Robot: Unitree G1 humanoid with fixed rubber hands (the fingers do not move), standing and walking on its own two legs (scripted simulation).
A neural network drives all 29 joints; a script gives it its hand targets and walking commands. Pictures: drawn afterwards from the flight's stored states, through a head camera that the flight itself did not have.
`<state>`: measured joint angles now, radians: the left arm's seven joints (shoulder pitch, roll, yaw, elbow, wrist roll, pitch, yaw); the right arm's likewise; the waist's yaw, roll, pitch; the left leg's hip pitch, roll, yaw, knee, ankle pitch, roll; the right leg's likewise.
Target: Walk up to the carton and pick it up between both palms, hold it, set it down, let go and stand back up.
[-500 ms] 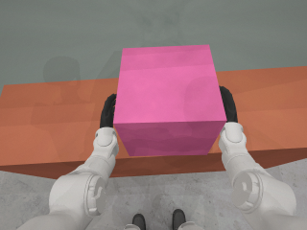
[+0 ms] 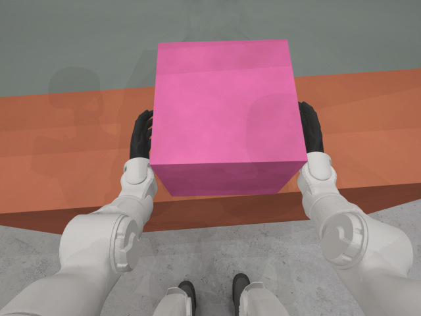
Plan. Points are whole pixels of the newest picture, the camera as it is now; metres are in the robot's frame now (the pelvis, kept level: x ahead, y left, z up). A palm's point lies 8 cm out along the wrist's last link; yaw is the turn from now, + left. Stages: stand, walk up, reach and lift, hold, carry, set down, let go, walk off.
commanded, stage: set down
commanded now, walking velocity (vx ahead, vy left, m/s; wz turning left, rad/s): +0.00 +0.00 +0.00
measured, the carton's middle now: (223, 126) +0.48 -0.03 -0.05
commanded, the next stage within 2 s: none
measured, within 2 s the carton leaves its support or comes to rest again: neither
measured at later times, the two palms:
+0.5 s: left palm (138, 138) +0.45 +0.14 -0.03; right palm (312, 136) +0.44 -0.20 -0.02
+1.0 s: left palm (73, 73) +0.49 +0.20 +0.12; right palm (405, 58) +0.47 -0.28 +0.14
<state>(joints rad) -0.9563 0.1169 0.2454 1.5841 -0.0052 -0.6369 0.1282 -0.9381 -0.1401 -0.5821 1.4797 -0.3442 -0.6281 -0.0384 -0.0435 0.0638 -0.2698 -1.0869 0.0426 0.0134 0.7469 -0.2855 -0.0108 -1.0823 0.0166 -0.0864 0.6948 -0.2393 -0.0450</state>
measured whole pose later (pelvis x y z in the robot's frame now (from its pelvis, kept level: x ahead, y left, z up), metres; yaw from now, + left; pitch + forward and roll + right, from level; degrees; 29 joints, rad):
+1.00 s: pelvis -0.01 +0.00 +0.01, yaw -2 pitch +28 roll -1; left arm -1.26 0.33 -0.22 1.50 -0.37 -0.20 0.05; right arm -1.21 -0.52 0.21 1.54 0.55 -0.21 0.10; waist 0.02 -0.02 -0.28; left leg -0.93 0.06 0.03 0.72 -0.29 -0.01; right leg -0.94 0.05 -0.05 0.65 -0.21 -0.04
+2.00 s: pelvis -0.01 -0.01 +0.02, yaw +0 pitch +20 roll -1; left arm -0.43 0.18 0.00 0.95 -0.16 -0.41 0.01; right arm -0.42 -0.26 0.06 1.05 0.36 -0.48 0.01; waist -0.02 0.01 -0.19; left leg -0.75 0.04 -0.01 0.66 -0.27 -0.03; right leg -0.75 0.04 -0.07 0.62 -0.22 -0.06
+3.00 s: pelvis +0.02 -0.01 +0.04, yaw -1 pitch -1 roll +0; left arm 0.07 0.21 -0.02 0.77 -0.13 -0.30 0.03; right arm 0.03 -0.16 0.03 0.94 0.15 -0.47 0.01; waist -0.01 -0.04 0.04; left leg -0.19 0.02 0.01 0.50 -0.29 -0.02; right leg -0.23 0.04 -0.02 0.52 -0.27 -0.05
